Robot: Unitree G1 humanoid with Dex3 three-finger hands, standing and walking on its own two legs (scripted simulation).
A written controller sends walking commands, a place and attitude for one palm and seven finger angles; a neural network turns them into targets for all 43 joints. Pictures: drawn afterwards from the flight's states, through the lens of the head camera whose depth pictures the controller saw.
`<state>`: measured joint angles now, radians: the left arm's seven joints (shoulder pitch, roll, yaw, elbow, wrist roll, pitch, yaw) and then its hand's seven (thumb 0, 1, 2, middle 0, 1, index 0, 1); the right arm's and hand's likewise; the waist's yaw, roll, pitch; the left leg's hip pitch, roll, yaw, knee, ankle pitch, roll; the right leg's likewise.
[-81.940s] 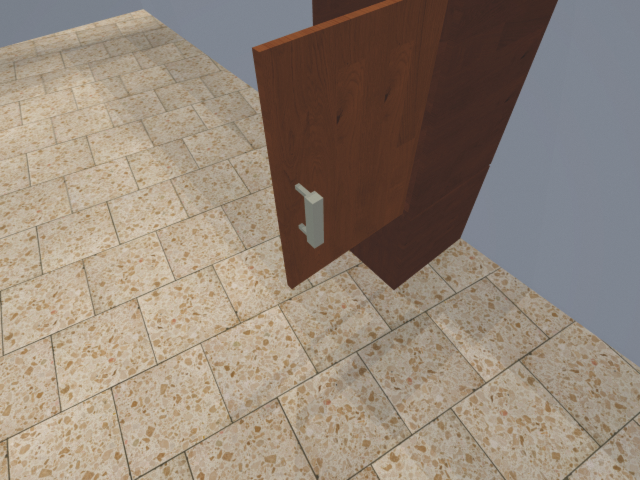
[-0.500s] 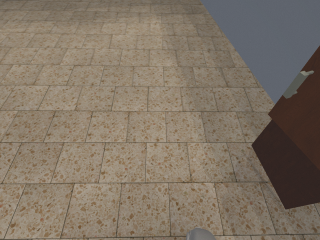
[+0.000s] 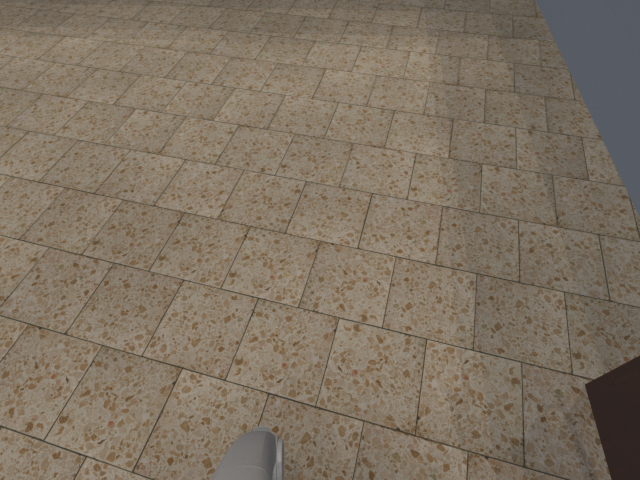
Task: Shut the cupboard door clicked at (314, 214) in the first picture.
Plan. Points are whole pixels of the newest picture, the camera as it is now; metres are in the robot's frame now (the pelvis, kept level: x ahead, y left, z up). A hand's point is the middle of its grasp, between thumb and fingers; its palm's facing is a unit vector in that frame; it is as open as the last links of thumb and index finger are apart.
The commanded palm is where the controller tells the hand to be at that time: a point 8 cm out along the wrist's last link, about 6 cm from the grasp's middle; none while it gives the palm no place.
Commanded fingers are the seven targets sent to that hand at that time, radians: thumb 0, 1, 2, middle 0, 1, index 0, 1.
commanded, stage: walk to a spot facing it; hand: left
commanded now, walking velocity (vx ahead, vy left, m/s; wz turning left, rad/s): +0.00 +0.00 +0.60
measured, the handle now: out of the picture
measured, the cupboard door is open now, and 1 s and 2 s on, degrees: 11 11 11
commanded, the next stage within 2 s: turn to face it in 0.12 s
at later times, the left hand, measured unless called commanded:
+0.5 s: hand (180, 453) +0.17 +0.22 -0.17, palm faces +0.13 -0.97 -0.22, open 7.4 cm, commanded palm none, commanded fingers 0.00 0.90 0.90 -0.20 -0.30 -0.20 -0.30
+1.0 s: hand (199, 395) +0.26 +0.22 -0.19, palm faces -0.13 -0.97 -0.21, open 7.4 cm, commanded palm none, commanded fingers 0.00 0.90 0.90 -0.20 -0.30 -0.20 -0.30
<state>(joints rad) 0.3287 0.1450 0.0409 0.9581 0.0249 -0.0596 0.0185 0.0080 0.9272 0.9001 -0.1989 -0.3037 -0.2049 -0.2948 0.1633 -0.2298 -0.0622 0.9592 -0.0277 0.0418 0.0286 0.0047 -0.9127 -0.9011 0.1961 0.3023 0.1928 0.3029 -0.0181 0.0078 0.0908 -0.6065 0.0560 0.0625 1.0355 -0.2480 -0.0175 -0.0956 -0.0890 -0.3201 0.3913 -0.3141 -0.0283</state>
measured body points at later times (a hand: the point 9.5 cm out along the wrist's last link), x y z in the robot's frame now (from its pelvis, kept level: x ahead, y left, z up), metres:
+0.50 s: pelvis +0.12 +0.02 -0.01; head +0.15 +0.03 +0.44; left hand +0.16 +0.28 -0.15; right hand +0.24 -0.20 -0.15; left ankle +0.13 +0.10 -0.75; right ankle +0.14 -0.14 -0.70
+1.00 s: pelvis +0.18 +0.03 -0.02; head +0.23 +0.04 +0.43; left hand +0.26 +0.27 -0.17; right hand +0.23 -0.25 -0.14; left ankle +0.23 +0.14 -0.75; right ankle +0.13 -0.11 -0.74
